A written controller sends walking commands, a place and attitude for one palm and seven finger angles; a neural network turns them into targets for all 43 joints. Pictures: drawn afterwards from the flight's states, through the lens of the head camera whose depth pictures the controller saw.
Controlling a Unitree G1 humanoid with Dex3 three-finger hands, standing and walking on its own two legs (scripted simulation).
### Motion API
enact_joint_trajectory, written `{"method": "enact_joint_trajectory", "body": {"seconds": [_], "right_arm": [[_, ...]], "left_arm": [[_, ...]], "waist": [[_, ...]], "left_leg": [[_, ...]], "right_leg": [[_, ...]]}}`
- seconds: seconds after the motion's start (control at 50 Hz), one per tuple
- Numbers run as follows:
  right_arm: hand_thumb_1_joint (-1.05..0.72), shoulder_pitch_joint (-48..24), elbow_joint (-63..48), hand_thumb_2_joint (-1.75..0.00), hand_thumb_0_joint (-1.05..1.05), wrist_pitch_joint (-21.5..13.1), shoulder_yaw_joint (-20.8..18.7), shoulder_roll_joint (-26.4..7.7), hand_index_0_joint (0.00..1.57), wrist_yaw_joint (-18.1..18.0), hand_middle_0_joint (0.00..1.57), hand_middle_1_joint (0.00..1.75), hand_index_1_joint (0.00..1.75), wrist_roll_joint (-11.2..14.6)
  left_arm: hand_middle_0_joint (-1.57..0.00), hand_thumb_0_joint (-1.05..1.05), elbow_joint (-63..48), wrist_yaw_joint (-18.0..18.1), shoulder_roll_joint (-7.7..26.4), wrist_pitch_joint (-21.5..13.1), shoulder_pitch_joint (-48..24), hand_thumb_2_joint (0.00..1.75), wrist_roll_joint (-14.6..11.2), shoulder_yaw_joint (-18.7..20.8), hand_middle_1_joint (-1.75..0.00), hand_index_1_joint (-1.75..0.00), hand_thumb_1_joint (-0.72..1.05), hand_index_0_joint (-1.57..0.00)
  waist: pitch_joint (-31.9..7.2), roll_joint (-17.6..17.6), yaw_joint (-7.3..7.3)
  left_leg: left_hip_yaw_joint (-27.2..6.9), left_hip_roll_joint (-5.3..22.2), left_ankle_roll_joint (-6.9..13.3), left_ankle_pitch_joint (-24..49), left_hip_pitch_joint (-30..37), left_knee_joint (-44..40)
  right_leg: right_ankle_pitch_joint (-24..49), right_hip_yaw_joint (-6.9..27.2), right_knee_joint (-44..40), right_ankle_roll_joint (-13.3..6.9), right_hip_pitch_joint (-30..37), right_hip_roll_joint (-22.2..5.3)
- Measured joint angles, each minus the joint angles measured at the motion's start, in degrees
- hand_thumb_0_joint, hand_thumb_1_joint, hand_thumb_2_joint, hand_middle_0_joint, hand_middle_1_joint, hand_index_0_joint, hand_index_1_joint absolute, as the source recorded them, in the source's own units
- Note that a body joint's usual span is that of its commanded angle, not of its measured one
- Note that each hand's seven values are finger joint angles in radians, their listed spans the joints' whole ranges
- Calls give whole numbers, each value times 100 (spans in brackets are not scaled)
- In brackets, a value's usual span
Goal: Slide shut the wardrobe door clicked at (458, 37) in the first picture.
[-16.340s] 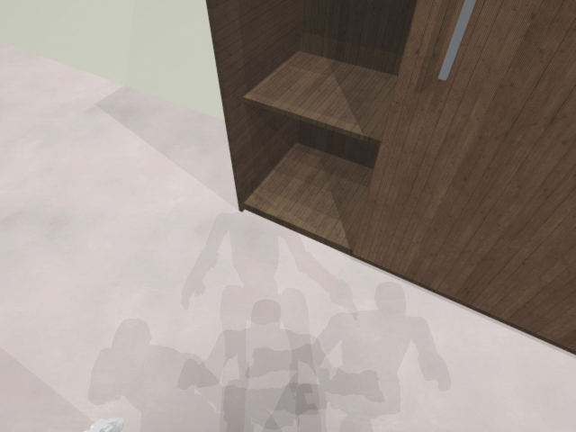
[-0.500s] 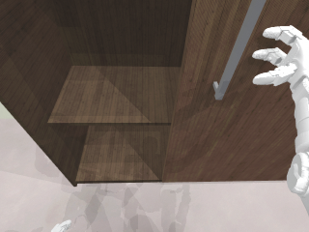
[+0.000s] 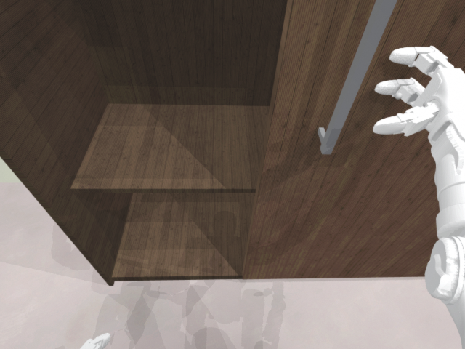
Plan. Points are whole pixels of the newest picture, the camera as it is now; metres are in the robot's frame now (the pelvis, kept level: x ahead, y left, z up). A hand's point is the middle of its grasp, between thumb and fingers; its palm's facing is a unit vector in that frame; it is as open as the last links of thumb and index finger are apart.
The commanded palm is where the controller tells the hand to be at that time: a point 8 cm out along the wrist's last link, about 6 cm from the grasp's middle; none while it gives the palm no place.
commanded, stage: move the hooked fingers beside the handle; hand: right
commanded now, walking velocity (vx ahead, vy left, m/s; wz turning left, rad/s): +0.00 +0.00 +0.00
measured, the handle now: (353, 65) +0.48 -0.14 +0.26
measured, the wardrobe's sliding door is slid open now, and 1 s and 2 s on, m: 0.55 0.55 0.55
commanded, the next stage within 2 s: feel for the door with the fingertips in 1.44 s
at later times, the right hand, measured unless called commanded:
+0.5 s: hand (385, 103) +0.44 -0.19 +0.23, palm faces -0.01 +1.00 -0.05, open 14.0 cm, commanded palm +0.42 -0.23 +0.22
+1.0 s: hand (393, 100) +0.43 -0.19 +0.24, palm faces -0.03 +1.00 -0.05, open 14.0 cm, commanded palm +0.41 -0.24 +0.23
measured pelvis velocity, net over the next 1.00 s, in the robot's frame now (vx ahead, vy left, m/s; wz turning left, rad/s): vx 0.02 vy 0.02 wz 0.03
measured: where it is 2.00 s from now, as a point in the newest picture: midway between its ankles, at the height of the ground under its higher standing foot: outside the picture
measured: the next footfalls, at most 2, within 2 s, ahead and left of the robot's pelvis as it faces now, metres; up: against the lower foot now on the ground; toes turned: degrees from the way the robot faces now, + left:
none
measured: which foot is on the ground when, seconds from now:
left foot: down 0.00-1.00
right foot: down 0.00-1.00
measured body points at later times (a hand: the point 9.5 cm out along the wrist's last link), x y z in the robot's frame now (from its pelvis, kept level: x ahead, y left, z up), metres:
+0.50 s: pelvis +0.01 +0.00 +0.00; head +0.02 +0.02 +0.45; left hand +0.13 +0.25 -0.10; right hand +0.44 -0.25 +0.23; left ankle -0.01 +0.12 -0.73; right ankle +0.02 -0.09 -0.73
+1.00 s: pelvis +0.02 +0.02 +0.01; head +0.01 +0.04 +0.46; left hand +0.15 +0.28 -0.09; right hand +0.43 -0.25 +0.25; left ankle -0.01 +0.12 -0.73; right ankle +0.02 -0.09 -0.73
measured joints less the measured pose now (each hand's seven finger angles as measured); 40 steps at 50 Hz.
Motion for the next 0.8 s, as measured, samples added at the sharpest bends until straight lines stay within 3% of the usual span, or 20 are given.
{"method": "enact_joint_trajectory", "body": {"seconds": [0.28,0.4,0.8], "right_arm": [[50,419,-688,-30,-1,149,132,307,30,-153,32,130,122,-4],[50,794,-1079,-30,-1,247,-61,478,30,-225,30,128,120,-4],[50,1701,-2183,-30,-1,811,-661,302,30,109,30,121,120,9]], "left_arm": [[-20,1,-75,-52,-58,-6,-152,90,5,1,-30,-30,91,-20],[-20,1,-139,-69,-89,54,-292,90,11,-32,-30,-30,91,-20],[-20,1,-570,-28,-43,388,-487,90,-29,-46,-30,-30,91,-20]], "waist": [[16,-20,-95],[22,-51,-75],[-11,-115,83]], "left_leg": [[-22,57,-36,-48,179,-40],[-68,36,-35,-49,336,-120],[-197,-131,62,24,692,-430]], "right_leg": [[-28,-20,-85,-27,200,60],[-51,-61,-158,-25,374,41],[-44,-172,-445,78,788,-118]]}}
